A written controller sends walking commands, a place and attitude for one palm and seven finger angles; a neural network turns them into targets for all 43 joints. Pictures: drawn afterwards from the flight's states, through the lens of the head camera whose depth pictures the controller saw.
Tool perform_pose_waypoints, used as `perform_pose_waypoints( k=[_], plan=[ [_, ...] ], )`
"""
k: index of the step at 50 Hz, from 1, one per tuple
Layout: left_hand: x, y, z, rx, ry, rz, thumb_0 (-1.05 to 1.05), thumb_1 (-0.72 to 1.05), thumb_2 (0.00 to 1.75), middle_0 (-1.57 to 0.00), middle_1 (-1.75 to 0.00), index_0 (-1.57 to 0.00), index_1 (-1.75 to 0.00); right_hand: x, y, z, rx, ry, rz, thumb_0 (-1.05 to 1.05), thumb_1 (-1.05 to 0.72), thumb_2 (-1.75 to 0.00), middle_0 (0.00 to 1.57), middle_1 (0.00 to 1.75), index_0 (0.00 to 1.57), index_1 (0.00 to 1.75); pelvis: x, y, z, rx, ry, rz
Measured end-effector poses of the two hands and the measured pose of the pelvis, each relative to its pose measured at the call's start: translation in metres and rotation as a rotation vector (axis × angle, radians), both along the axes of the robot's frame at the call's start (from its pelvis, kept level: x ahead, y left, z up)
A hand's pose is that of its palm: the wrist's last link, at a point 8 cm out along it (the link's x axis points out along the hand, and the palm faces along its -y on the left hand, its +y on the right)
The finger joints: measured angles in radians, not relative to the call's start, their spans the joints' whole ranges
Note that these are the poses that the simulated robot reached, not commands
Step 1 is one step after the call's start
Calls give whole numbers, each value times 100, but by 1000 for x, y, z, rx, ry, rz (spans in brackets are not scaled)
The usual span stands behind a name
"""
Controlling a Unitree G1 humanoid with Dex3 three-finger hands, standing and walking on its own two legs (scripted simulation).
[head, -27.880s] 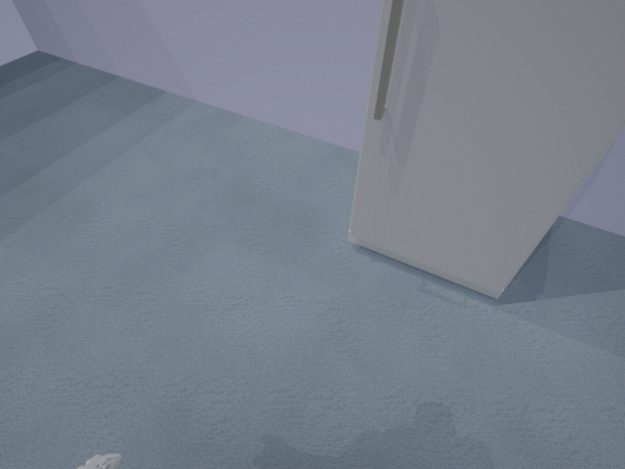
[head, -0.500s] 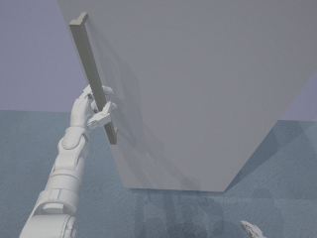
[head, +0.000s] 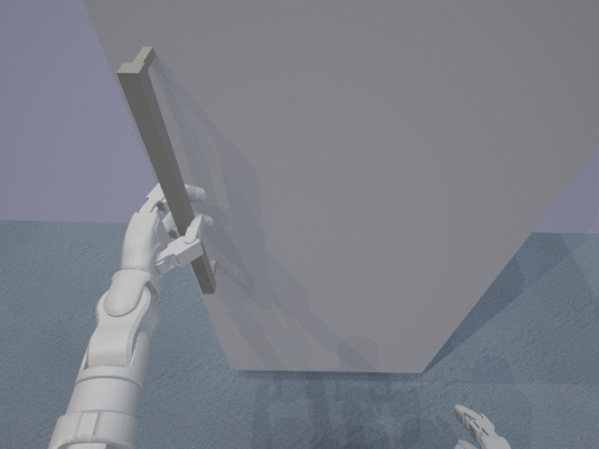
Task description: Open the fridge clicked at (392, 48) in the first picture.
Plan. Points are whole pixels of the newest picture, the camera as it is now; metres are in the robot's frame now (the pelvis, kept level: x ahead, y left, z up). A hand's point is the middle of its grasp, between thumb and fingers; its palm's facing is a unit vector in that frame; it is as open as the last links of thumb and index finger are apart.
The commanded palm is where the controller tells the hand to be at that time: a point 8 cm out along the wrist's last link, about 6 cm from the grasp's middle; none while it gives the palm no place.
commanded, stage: pull the door a little, standing still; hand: left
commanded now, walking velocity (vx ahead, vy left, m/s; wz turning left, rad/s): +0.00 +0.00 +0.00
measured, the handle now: (185, 201) +0.42 +0.17 +0.11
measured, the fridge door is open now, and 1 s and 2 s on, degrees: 0 26 58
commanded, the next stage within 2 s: walk backward, drawing the door open in 0.28 s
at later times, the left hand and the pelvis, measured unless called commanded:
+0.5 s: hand (190, 305) +0.26 +0.14 +0.10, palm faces -0.04 -0.99 -0.15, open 6.2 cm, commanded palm +0.23 +0.19 +0.10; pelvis +0.02 +0.00 +0.01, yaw +0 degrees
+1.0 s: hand (223, 435) +0.14 +0.08 +0.10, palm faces +0.04 -0.98 -0.20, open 5.9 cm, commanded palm +0.10 +0.13 +0.10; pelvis -0.09 -0.03 +0.01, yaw +3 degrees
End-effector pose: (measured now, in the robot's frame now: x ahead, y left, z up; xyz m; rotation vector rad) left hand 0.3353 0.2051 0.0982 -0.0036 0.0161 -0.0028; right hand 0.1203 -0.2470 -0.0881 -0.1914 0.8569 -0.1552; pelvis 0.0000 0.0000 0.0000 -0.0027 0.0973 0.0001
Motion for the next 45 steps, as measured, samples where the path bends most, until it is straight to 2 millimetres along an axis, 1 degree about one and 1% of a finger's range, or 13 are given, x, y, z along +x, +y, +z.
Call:
perform_pose_waypoints(
  k=[8,13,16,20,22,25,28,31,34,37,41,45],
  plan=[
    [-3,-1,1,3,14,9,2,76,80,-28,-134,-30,-136,19,8,3,18,-25,22,1,-90,-90,20,29,20,30,6,0,1,1,1,-1],
    [-15,-2,1,2,19,-4,2,77,79,-25,-133,-28,-136,28,12,9,34,-57,21,1,-90,-90,20,29,20,30,12,0,3,1,-8,-13],
    [-31,-3,2,0,18,-14,2,77,78,-24,-132,-27,-135,34,14,13,39,-73,24,1,-90,-90,20,29,20,30,17,1,4,-1,-15,-18],
    [-62,-7,2,-3,22,-32,2,75,76,-25,-131,-27,-134,47,16,17,35,-94,36,1,-90,-90,20,29,20,30,24,1,5,-4,-24,-15],
    [-74,-10,7,84,7,-41,3,73,76,-27,-132,-29,-135,53,18,18,13,-96,45,1,-90,-90,20,29,20,30,24,2,5,-2,-37,-8],
    [-90,-13,9,159,-4,-36,2,67,77,-33,-134,-33,-136,61,20,19,-21,-81,54,1,-90,-90,20,29,20,30,19,4,7,0,-50,-4],
    [-106,-19,11,177,22,-19,0,65,78,-37,-136,-36,-137,64,25,25,-17,-88,49,1,-90,-90,20,29,20,30,12,7,12,-2,-71,-6],
    [-120,-24,11,183,29,1,0,64,78,-39,-136,-38,-138,66,30,29,0,-134,56,1,-90,-90,20,29,20,30,6,7,11,-1,-79,3],
    [-133,-30,11,186,27,26,0,64,78,-39,-136,-39,-139,63,35,29,19,-157,73,1,-90,-90,20,29,20,30,-5,3,9,17,-79,3],
    [-148,-36,11,187,34,45,0,64,77,-39,-135,-38,-139,52,37,29,41,-155,87,1,-90,-90,20,29,20,30,-21,-1,11,16,-87,13],
    [-170,-46,11,187,29,51,-1,65,74,-38,-135,-39,-139,26,34,29,53,-147,92,1,-90,-89,20,30,20,30,-44,-10,11,15,-98,29],
    [-194,-57,11,189,22,50,-1,66,72,-38,-136,-39,-139,-6,24,25,47,-129,83,1,-90,-89,20,30,20,30,-67,-20,12,10,-106,44]
  ],
)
